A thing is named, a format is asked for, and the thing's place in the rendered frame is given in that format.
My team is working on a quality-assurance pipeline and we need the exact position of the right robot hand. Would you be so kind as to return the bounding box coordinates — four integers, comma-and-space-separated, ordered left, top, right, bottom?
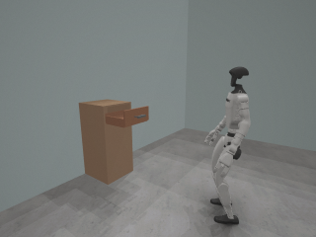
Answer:
204, 129, 219, 145

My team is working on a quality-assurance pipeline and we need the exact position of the left robot hand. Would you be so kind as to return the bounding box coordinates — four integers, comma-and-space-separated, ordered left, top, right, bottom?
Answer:
213, 152, 233, 177

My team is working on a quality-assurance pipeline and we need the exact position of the drawer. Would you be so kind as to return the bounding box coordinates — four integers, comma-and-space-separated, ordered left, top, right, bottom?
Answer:
105, 106, 149, 128

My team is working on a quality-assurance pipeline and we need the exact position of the left robot forearm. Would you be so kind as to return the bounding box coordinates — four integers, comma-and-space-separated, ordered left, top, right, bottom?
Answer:
226, 120, 250, 156

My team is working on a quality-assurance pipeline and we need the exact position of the right robot forearm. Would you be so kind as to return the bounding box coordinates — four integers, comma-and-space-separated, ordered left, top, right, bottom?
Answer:
214, 116, 226, 133

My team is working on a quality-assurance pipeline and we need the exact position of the left robot upper arm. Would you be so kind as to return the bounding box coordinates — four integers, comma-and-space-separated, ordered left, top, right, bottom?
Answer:
235, 94, 251, 128

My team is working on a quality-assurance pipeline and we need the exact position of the left robot thigh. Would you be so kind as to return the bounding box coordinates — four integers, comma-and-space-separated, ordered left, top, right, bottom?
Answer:
215, 145, 242, 188

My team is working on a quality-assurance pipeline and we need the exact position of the robot left foot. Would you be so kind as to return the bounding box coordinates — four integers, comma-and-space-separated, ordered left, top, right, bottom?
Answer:
213, 214, 239, 225

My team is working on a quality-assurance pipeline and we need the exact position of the cabinet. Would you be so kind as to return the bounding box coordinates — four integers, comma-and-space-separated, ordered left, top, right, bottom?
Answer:
78, 99, 133, 185

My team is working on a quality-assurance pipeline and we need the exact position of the handle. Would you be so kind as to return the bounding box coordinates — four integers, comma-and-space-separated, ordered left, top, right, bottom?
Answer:
134, 115, 146, 119

